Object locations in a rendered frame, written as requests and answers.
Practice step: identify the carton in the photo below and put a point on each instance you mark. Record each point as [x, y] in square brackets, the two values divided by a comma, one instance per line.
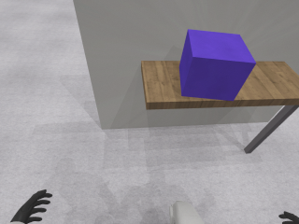
[214, 65]

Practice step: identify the robot right thigh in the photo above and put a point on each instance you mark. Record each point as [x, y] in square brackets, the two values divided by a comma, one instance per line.
[183, 213]

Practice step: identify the right robot hand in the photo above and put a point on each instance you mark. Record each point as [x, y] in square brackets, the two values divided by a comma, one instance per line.
[294, 219]

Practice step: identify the left robot hand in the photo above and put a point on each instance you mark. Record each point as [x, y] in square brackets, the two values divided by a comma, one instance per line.
[24, 213]

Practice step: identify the table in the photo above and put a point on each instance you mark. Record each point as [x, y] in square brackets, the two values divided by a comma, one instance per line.
[269, 83]

